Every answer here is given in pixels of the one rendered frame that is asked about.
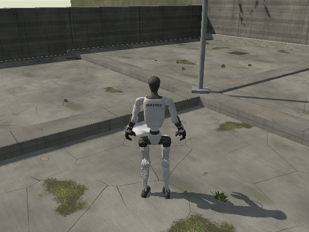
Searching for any right robot thigh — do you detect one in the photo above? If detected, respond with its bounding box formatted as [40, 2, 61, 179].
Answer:
[161, 135, 171, 168]

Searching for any right robot hand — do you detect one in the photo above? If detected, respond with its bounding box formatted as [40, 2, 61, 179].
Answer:
[175, 130, 186, 141]

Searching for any robot right upper arm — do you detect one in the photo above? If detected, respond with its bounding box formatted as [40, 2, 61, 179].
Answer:
[164, 97, 179, 123]

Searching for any left robot thigh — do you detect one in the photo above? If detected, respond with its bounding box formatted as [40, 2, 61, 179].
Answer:
[139, 135, 151, 168]

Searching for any robot thigh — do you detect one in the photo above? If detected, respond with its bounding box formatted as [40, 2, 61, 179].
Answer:
[161, 135, 171, 168]
[139, 135, 151, 168]

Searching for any left robot forearm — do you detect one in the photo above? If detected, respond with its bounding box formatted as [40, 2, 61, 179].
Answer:
[126, 116, 135, 133]

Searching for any left robot hand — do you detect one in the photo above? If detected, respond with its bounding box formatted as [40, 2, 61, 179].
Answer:
[125, 131, 136, 140]

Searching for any robot left upper arm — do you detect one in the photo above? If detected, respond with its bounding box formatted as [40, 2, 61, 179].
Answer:
[131, 97, 144, 123]

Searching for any right robot forearm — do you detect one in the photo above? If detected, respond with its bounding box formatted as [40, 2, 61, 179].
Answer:
[174, 116, 184, 132]

